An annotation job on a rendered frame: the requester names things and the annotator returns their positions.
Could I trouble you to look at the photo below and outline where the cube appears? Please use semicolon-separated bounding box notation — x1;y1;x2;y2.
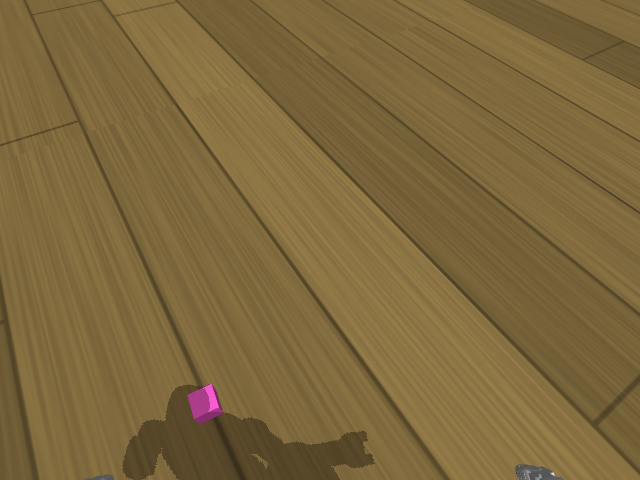
187;384;223;424

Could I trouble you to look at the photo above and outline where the right robot hand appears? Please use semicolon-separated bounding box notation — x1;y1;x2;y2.
515;464;565;480

